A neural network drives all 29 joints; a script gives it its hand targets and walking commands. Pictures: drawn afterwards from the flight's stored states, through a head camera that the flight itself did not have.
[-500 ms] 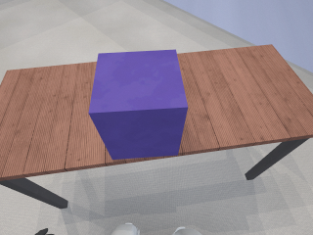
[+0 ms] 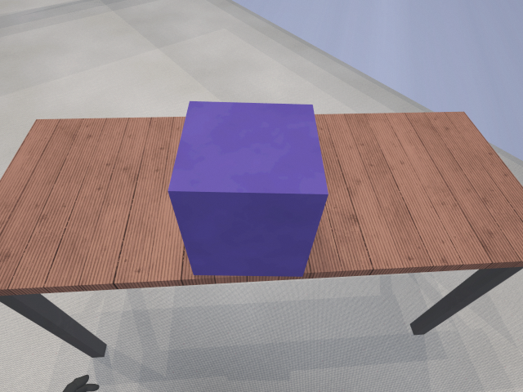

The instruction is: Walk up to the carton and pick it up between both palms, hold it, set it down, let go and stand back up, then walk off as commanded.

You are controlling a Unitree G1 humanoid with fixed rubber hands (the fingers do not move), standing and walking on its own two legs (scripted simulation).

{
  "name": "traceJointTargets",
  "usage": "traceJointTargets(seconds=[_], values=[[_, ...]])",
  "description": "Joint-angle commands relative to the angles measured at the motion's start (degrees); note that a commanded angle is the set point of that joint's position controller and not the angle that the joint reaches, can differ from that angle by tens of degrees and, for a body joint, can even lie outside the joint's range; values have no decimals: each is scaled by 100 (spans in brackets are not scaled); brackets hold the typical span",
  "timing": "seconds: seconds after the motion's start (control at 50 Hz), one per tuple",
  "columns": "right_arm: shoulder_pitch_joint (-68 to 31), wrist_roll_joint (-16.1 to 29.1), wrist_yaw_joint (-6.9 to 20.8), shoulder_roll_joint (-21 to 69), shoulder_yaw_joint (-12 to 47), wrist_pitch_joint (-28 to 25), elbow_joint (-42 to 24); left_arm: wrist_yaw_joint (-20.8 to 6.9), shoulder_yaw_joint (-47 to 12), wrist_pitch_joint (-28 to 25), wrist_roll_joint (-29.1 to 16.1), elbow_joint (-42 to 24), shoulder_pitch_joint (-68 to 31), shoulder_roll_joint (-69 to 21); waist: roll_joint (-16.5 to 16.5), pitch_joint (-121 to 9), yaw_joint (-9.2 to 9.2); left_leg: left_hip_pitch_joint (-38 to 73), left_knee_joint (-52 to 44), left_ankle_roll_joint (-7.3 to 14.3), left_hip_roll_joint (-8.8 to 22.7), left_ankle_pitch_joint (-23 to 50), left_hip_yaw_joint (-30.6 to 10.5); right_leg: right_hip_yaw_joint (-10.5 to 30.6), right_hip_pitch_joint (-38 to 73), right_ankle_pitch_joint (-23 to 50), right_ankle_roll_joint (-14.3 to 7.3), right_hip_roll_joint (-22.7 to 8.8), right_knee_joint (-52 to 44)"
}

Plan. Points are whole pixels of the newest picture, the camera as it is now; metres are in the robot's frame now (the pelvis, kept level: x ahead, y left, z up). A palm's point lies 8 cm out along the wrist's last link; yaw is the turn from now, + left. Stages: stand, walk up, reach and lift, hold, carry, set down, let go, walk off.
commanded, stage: walk up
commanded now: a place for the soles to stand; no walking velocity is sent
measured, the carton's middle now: (249, 194) +0.46 +0.03 +0.02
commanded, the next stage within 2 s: none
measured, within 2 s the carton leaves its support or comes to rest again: neither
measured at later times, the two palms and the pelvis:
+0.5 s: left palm out of the picture +0.06 +0.28 -0.07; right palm out of the picture +0.04 -0.35 -0.11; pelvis -0.04 -0.04 +0.01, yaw +3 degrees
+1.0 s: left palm out of the picture +0.06 +0.29 -0.09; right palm out of the picture +0.08 -0.33 -0.09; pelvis -0.03 -0.02 +0.00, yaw +4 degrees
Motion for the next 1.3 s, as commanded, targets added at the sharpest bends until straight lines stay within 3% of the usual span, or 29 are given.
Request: traceJointTargets(seconds=[0.0,0.08,0.12,0.14,0.16,0.18,0.22,0.26,0.28,0.34,0.42,0.5,0.52,0.56,0.58,0.6,0.64,0.7,0.74,0.8,0.88,0.96,1.0,1.04,1.08,1.2,1.22,1.26,1.28], values=[[133,-60,-88,-1707,-388,-113,-584,-70,380,1,-43,-286,-153,947,886,-531,-27,481,-1112,1698,1590,2800,-1723,844,-637,-379,324,-325,800],[170,-153,17,-1596,-307,-68,-601,-54,354,-95,-132,-324,-102,674,1476,-606,-128,662,-1115,1428,1084,1890,-1548,395,-121,-325,321,-410,-941],[-390,-59,139,-1519,-304,96,-819,13,403,-261,-73,60,436,744,1439,-948,272,111,-287,1048,603,1718,-969,260,1282,986,321,-389,-2935],[-474,35,161,-1120,-219,121,-867,103,453,-323,23,223,687,1043,559,-1012,445,-595,296,666,387,875,-845,1096,1625,1376,372,-878,-3012],[-241,134,159,-826,-141,132,-927,123,563,-376,110,161,506,1587,-491,-680,259,-1458,997,294,-390,-575,-647,2506,1543,742,188,-1774,-3438],[-324,53,151,-999,-184,191,-897,137,527,-447,102,-59,-69,1770,-120,-497,197,-1156,1518,274,-166,-1207,-635,3024,530,-572,-418,-2600,-3755],[78,18,208,-1405,-376,238,-563,120,602,-454,61,57,-430,1736,-8,-21,43,-965,2244,298,-125,-1114,-606,3113,-346,-1559,-632,-2718,-4027],[97,82,291,-1459,-367,223,-591,116,502,-476,39,44,-429,1500,-269,180,71,-878,2168,259,-111,-916,-604,2507,-157,-1190,-527,-2214,-3907],[210,86,297,-1342,-378,189,-562,128,501,-511,59,118,-248,1325,122,224,65,-1003,1842,253,-107,-799,-628,2233,149,-782,-160,-2061,-3798],[405,72,340,-1269,-300,154,-348,128,478,-574,25,88,64,1352,-675,-490,247,-1110,1147,40,-72,-919,-533,1889,1597,121,-306,-1821,-3295],[174,30,355,-1189,-291,81,-503,110,449,-528,6,177,209,1370,-608,-675,326,-515,124,42,27,-1459,-94,1585,1344,626,-692,-2056,-3136],[396,-3,377,-1098,-281,-11,-302,44,428,-459,-27,66,-243,1380,-457,-752,45,755,-772,195,-156,97,350,839,344,1414,-380,-1693,-2319],[570,-12,349,-1098,-306,-62,-180,43,301,-430,-78,70,-199,1120,-144,-1096,-80,1077,-1041,279,-194,421,249,760,196,1466,-272,-1548,-2005],[257,-115,323,-1369,-331,-57,-462,71,181,-398,-158,-14,-394,812,799,-1040,-4,996,-1475,664,778,761,-1632,415,-134,1081,205,-1086,-1271],[-244,-119,307,-1606,-306,-91,-578,69,148,-356,-245,115,-237,747,1217,-872,129,334,-1958,1039,1255,-147,-2703,400,-39,474,371,-539,-973],[-438,-124,327,-1652,-333,-63,-678,73,216,-325,-235,205,-143,903,1196,-716,169,-260,-2089,1252,1366,-852,-2531,472,387,-111,362,-520,-909],[-565,-41,346,-1379,-204,-13,-615,79,195,-423,-169,341,50,1024,729,-533,250,-572,-1571,1148,1049,-107,-1990,495,899,290,216,-623,-1722],[-593,67,414,-1081,-121,40,-617,104,230,-547,-106,381,29,1273,586,-875,150,-120,-754,411,241,1030,-864,896,1091,1440,-43,-1217,-2565],[-281,71,430,-1080,-146,87,-404,125,206,-548,-68,333,-245,1334,447,-1228,10,422,-686,425,196,471,-671,1061,807,732,-177,-1592,-2740],[-454,52,415,-1075,-108,55,-414,126,101,-543,-121,339,-534,1089,285,-920,18,224,-997,551,393,877,-1037,742,797,1187,47,-1205,-2415],[-682,69,416,-1231,-108,28,-413,142,159,-522,-160,517,-210,1203,585,-1279,158,312,-795,471,424,1409,-892,605,1110,1742,-7,-1256,-2253],[-695,49,424,-1132,-100,39,-344,149,117,-530,-118,500,-274,1212,313,-995,141,0,-867,493,399,1324,-945,584,1151,1660,2,-1287,-2426],[-672,66,437,-1147,-150,66,-459,149,80,-565,-100,436,-211,1190,493,-1349,54,323,-811,531,328,1163,-906,647,1113,1441,-38,-1339,-2408],[-545,99,440,-1002,-67,104,-298,134,148,-552,-99,514,-402,1249,51,-894,14,120,-691,377,217,778,-653,764,854,1087,-110,-1503,-2739],[-562,67,423,-1093,-91,88,-283,160,137,-509,-92,487,-473,1368,531,-873,37,146,-813,424,248,952,-753,753,759,1109,-100,-1499,-2570],[-587,18,440,-1231,-105,38,-300,138,85,-504,-125,521,-495,1160,288,-860,104,-24,-1175,539,357,552,-1088,632,852,834,83,-1228,-2554],[-232,-85,537,-1419,-208,17,-344,72,198,-599,-75,410,37,1308,249,-1292,184,-297,-1191,713,179,-1519,-1146,766,1268,-869,-115,-1077,-2399],[-616,-84,599,-1485,-269,33,-540,48,323,-609,-3,590,566,1668,207,-622,372,-1364,-434,560,-90,-2237,-727,1773,1421,-2309,-447,-1671,-3250],[-599,-111,593,-1349,-279,68,-497,86,351,-636,20,682,752,1844,-623,-321,374,-1629,572,387,-282,-1501,-7,2399,1486,-2446,-671,-2275,-3971]])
